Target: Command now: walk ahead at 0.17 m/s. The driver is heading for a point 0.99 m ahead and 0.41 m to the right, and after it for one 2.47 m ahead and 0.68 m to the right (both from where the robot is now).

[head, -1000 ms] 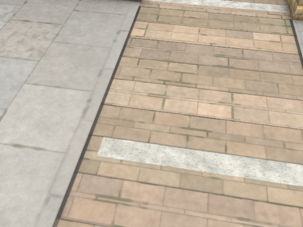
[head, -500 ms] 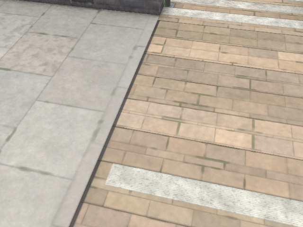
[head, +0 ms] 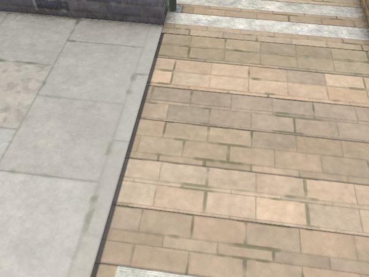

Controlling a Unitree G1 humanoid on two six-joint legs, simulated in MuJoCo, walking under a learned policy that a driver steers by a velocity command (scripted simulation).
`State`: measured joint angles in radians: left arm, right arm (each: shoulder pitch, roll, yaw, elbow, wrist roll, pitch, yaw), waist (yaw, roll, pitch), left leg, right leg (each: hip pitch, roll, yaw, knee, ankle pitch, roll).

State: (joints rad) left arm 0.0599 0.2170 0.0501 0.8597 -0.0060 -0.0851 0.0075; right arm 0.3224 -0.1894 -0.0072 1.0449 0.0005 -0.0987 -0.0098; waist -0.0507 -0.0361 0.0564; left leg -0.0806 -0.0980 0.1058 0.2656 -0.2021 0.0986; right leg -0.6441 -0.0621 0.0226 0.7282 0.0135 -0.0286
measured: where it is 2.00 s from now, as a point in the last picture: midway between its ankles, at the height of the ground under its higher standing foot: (314, 218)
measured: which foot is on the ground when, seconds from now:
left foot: down 0.00-0.14, up 0.16-0.46, down 0.48-0.96, up 0.98-1.00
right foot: up 0.00-0.10, down 0.12-0.48, up 0.50-0.96, down 0.98-1.00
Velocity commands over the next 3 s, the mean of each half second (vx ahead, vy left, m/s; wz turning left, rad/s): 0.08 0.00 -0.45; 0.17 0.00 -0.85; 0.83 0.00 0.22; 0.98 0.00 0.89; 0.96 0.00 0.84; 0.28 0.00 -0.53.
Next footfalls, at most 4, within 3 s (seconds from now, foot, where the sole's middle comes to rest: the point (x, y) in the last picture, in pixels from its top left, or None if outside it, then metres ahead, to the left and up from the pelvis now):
0.12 right None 0.23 -0.10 -0.78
0.48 left None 0.20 0.11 -0.78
0.98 right None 0.02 -0.11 -0.78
1.42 left None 0.43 -0.31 -0.78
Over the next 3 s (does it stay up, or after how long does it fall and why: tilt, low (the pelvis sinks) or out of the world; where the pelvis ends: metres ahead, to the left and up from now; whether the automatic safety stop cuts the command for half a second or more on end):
stays up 1.44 -0.42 -0.01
